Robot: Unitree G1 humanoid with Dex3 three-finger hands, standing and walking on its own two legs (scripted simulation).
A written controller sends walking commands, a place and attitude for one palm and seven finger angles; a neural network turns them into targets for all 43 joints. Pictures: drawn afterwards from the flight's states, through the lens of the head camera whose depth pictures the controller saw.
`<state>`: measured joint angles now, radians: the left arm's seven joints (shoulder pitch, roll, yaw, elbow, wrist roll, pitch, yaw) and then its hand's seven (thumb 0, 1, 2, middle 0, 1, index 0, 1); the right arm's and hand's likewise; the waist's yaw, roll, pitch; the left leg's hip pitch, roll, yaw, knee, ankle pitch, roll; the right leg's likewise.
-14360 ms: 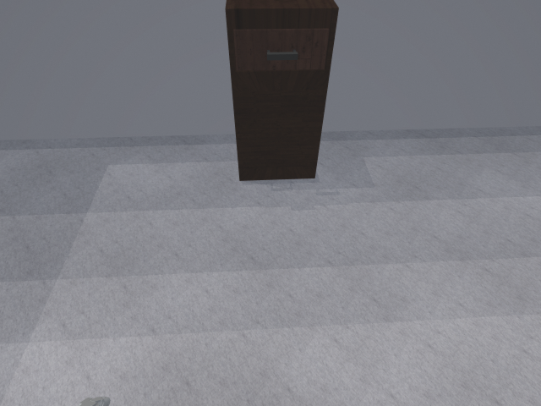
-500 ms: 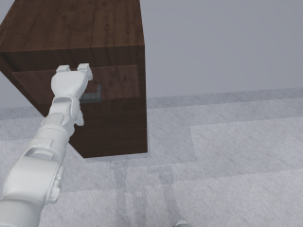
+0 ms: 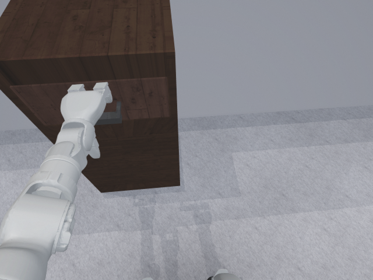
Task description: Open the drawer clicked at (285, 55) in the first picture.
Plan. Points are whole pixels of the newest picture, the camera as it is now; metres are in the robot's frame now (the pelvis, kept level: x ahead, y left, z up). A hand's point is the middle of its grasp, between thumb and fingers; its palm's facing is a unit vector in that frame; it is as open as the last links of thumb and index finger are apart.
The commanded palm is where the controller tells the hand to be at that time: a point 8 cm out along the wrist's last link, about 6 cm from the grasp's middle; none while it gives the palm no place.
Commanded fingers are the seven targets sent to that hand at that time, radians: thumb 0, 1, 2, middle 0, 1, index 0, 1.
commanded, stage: lower the fingers behind the handle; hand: left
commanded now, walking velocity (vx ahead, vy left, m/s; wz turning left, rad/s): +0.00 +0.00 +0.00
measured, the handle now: (98, 112) +0.54 +0.22 -0.03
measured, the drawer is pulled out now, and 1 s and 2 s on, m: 0.00 0.00 0.00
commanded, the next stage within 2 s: close the thumb around the handle in 1.38 s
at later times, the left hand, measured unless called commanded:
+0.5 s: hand (101, 126) +0.48 +0.20 -0.01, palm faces -0.07 -0.03 -1.00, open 13.8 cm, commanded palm +0.47 +0.20 +0.04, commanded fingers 0.00 -0.50 0.30 -0.30 -1.20 -0.30 -1.20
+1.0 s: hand (100, 133) +0.49 +0.21 -0.05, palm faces -0.06 -0.02 -1.00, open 13.8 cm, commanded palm +0.48 +0.20 +0.00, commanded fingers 0.00 -0.50 0.30 -0.30 -1.20 -0.30 -1.20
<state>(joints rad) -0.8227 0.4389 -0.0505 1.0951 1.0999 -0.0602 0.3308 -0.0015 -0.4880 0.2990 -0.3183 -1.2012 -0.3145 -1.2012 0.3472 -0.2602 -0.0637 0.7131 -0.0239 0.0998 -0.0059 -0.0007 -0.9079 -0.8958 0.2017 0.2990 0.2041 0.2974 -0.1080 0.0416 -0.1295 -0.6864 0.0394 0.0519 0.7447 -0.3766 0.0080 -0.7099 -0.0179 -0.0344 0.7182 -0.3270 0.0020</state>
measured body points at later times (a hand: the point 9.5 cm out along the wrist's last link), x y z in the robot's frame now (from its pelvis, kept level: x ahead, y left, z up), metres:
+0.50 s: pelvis -0.01 +0.01 -0.02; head +0.11 +0.00 +0.42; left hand +0.48 +0.19 +0.04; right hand -0.02 -0.27 -0.15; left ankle -0.02 +0.11 -0.71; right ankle +0.00 -0.12 -0.71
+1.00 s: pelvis -0.02 +0.01 -0.04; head +0.12 +0.01 +0.39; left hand +0.48 +0.21 +0.00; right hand -0.02 -0.27 -0.16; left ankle -0.02 +0.11 -0.71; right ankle +0.00 -0.12 -0.71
